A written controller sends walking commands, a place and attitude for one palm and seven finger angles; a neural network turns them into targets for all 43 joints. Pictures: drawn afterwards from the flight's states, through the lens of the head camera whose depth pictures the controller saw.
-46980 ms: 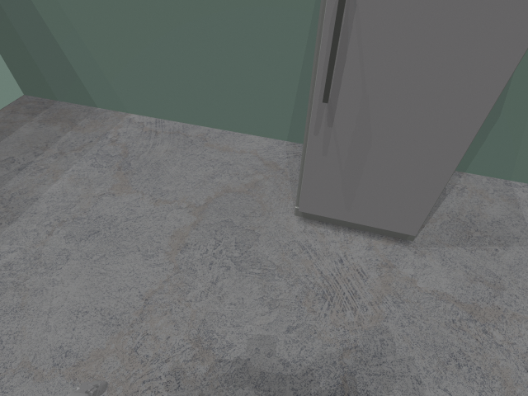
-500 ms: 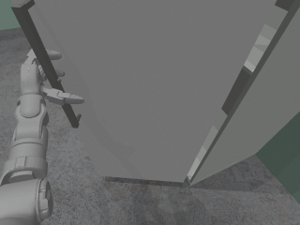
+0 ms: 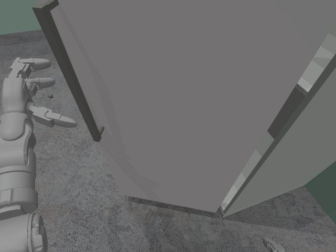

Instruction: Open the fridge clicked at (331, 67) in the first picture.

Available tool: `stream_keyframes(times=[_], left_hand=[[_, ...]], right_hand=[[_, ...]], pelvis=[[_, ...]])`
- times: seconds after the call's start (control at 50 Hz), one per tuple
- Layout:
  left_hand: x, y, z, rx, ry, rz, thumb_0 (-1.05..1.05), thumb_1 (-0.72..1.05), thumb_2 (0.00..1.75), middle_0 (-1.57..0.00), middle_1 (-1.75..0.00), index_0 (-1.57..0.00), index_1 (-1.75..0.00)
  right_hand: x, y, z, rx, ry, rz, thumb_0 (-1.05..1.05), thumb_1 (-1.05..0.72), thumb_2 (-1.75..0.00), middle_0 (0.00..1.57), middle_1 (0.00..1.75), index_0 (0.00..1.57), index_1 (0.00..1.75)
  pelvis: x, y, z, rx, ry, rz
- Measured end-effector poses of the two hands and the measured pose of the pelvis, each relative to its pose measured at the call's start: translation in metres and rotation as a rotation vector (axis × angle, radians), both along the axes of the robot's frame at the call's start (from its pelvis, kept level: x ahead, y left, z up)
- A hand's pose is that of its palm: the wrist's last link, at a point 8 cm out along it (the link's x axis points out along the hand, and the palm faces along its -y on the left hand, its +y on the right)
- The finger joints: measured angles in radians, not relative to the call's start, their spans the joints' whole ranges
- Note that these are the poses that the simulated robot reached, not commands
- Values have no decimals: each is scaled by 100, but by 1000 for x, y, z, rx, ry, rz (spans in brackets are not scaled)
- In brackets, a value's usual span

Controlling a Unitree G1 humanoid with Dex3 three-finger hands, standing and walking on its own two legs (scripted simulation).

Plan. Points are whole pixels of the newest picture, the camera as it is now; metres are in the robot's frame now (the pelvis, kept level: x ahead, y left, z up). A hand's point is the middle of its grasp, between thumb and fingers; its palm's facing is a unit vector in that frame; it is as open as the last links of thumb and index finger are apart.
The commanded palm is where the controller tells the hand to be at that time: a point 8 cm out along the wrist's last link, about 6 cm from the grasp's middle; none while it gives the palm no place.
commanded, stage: slip the hand off the handle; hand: left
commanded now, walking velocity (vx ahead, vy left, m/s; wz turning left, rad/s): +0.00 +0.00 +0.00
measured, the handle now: (80, 88) +0.46 +0.25 +0.14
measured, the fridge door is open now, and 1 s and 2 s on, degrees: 60 60 60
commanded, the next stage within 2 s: draw the hand back to the body in 0.98 s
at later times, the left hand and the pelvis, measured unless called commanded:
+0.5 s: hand (35, 104) +0.38 +0.32 +0.16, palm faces +0.29 -0.93 -0.22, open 14.7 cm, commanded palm +0.33 +0.35 +0.17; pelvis -0.01 +0.01 -0.01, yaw -2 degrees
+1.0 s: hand (19, 144) +0.27 +0.30 +0.16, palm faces +0.32 -0.93 -0.19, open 14.7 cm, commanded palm +0.24 +0.34 +0.17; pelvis -0.02 +0.01 +0.00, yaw +1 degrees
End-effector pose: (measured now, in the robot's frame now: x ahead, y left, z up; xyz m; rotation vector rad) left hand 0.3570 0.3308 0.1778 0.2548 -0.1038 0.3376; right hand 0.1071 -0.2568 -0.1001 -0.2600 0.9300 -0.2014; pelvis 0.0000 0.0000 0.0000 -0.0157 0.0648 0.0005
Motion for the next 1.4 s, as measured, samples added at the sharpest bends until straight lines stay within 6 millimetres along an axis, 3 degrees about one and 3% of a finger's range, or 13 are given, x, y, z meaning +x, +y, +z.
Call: stream_keyframes(times=[0.28, 0.38, 0.46, 0.56, 0.68, 0.8, 0.94, 1.12, 1.22, 1.32, 1.4], left_hand=[[6, 29, -5, -26, 9, 13, -1, -55, 20, -25, -115, -26, -115], [1, 38, -5, -21, 7, -4, -1, -55, 20, -25, -115, -26, -115], [-9, 35, -8, -13, 8, -40, -1, -55, 20, -25, -115, -26, -115], [-31, 25, -13, -25, -25, -65, -1, -55, 20, -25, -115, -26, -115], [-58, 23, -18, -31, -24, -27, -1, -55, 20, -25, -115, -26, -115], [-84, 25, -10, -19, -37, -1, -1, -55, 20, -25, -115, -26, -115], [-112, 14, -7, -21, -28, -29, -1, -55, 20, -25, -115, -26, -115], [-128, 10, -13, -38, -14, 20, -1, -55, 20, -26, -115, -26, -115], [-119, 4, -9, -266, -2, -91, -2, -55, 20, -25, -115, -26, -115], [-116, -5, -1, -210, 85, -114, -1, -55, 20, -25, -115, -25, -115], [-128, -5, -4, -241, 76, -93, -1, -55, 20, -25, -115, -25, -115]], right_hand=[[-57, -18, -5, -41, 97, -81, 1, -90, -90, 21, 30, 20, 30], [-77, -20, -7, -43, 132, -116, 1, -90, -90, 21, 30, 20, 30], [-82, -17, -8, -35, 127, -130, 1, -91, -90, 21, 30, 20, 30], [-67, -7, -7, -19, 63, -118, 1, -91, -90, 21, 30, 20, 30], [-26, 10, 1, -1, -57, -47, 1, -91, -90, 21, 30, 20, 30], [16, 27, 15, 12, -173, 36, 1, -90, -90, 21, 30, 20, 30], [48, 39, 28, 34, -271, 99, 1, -90, -90, 21, 30, 20, 30], [54, 39, 31, 25, -281, 142, 1, -90, -90, 21, 30, 20, 30], [47, 29, 30, 16, -264, 100, 1, -90, -90, 21, 30, 20, 30], [48, 19, 34, 36, -322, 59, 1, -90, -90, 21, 30, 20, 30], [48, 12, 36, 51, -342, 43, 1, -90, -90, 21, 30, 20, 30]], pelvis=[[-10, -2, -4, -3, 26, -14], [-12, 1, -6, -5, 31, -22], [-12, 5, -6, -7, 24, -27], [-12, 10, -6, -7, 3, -27], [-16, 13, -6, -9, -24, -16], [-20, 13, -4, -11, -47, -1], [-21, 11, -1, -7, -76, 13], [-26, 1, 1, -1, -102, 27], [-25, -4, 5, 1, -127, 30], [-20, -5, 6, 6, -131, 11], [-17, -8, 6, 13, -128, -1]])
